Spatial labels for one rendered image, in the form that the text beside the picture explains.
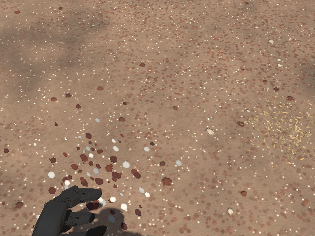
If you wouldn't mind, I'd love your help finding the left robot hand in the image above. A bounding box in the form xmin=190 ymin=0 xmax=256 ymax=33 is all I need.
xmin=31 ymin=185 xmax=107 ymax=236

